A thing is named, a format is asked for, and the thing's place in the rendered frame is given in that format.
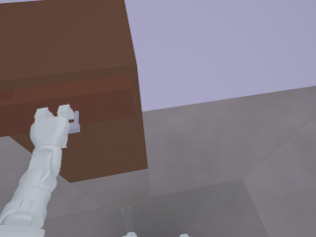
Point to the handle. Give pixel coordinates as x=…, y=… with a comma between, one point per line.
x=75, y=126

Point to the left robot hand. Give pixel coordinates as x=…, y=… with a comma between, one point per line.
x=50, y=130

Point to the robot left forearm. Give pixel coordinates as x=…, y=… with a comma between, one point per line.
x=28, y=204

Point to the left robot upper arm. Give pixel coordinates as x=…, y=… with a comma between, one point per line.
x=21, y=231

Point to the drawer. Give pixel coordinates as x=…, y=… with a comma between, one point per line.
x=96, y=100

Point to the cabinet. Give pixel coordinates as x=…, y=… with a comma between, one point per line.
x=47, y=42

